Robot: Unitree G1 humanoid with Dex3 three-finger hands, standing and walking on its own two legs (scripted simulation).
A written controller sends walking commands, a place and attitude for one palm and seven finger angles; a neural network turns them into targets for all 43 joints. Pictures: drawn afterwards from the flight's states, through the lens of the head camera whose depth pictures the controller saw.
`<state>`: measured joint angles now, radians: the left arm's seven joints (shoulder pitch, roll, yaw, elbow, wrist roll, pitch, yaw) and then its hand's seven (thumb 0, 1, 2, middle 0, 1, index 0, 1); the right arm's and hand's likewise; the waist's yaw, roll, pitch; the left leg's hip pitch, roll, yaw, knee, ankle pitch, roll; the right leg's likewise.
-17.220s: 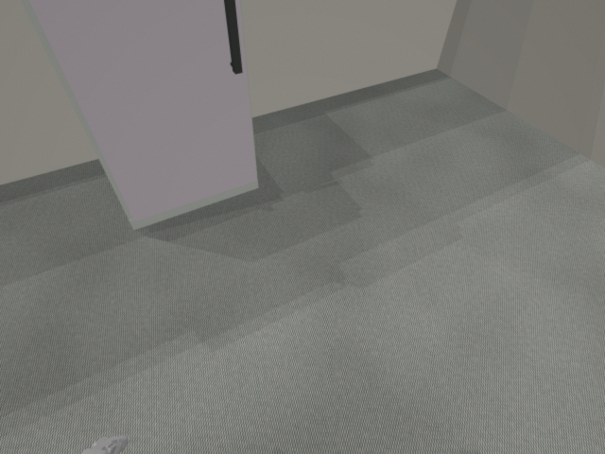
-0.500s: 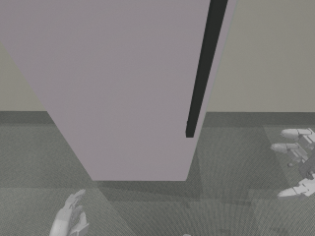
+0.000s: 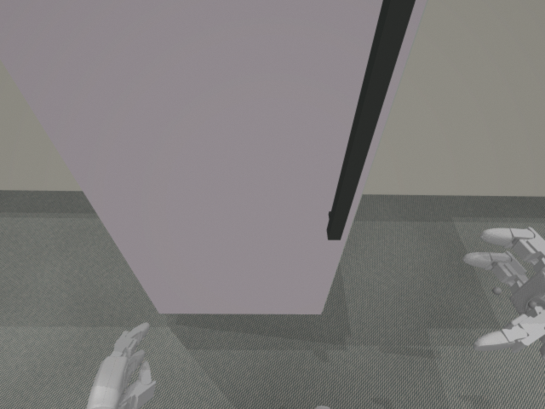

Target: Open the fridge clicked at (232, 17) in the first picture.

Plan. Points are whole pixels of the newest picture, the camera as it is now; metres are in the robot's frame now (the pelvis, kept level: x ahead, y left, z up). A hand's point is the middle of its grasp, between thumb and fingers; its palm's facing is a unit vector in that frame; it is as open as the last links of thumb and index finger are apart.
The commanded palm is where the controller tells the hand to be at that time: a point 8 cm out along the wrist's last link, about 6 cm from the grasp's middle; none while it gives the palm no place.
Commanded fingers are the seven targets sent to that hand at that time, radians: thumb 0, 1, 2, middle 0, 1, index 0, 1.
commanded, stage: move the hooked fingers beside the handle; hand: right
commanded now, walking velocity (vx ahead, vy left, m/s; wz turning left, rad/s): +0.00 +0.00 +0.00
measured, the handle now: (353, 144) +0.49 -0.11 +0.13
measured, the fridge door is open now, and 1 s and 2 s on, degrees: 0 0 0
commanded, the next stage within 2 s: none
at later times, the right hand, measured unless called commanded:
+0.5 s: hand (450, 252) +0.32 -0.23 +0.09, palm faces -0.03 +1.00 -0.02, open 14.0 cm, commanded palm +0.30 -0.28 +0.09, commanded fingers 0.00 0.50 -0.30 0.30 1.20 0.30 1.20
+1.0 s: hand (421, 221) +0.38 -0.20 +0.08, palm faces -0.03 +1.00 +0.00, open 14.0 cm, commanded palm +0.36 -0.26 +0.08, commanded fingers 0.00 0.50 -0.30 0.30 1.20 0.30 1.20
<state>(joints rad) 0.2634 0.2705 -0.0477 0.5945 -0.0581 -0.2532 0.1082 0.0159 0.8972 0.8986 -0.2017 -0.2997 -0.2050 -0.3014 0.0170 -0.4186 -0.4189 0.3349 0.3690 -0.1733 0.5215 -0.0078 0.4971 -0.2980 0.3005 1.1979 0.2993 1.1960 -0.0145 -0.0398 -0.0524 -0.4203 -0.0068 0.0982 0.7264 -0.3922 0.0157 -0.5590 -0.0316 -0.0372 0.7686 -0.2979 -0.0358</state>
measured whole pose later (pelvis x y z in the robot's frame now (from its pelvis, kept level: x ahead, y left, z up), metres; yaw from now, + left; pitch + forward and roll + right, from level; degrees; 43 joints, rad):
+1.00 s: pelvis +0.01 +0.01 +0.00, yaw +1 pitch +8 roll +1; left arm 0.29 0.27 -0.03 0.62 -0.06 -0.10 0.08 0.01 0.90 0.90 -0.20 -0.30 -0.20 -0.30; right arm -0.33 -0.37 -0.30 0.61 0.26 -0.23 0.35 -0.01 0.50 -0.30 0.30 1.20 0.30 1.20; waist 0.03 -0.02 -0.06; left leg -0.48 -0.01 0.08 0.76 -0.41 0.03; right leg -0.60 -0.04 -0.05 0.77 -0.31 -0.02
